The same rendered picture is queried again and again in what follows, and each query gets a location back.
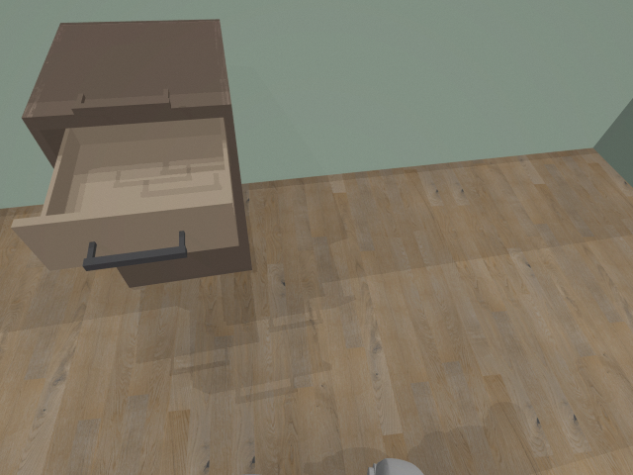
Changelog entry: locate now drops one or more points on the drawer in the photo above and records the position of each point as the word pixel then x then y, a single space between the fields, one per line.
pixel 132 188

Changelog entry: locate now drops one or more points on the cabinet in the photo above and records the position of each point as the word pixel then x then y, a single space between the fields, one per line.
pixel 183 60

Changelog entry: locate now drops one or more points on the handle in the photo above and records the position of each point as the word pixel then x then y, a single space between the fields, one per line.
pixel 132 258
pixel 119 107

